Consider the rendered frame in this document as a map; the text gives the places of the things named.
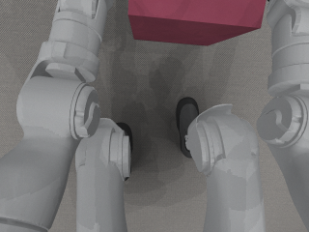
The carton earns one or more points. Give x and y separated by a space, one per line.
197 22

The right robot upper arm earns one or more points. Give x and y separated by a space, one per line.
284 126

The robot left forearm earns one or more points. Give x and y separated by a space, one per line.
72 49

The robot right forearm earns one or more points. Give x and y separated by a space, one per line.
289 23

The right robot shin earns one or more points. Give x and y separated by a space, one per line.
221 109

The right robot thigh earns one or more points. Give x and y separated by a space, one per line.
235 199

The left robot upper arm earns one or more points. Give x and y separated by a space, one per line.
54 114

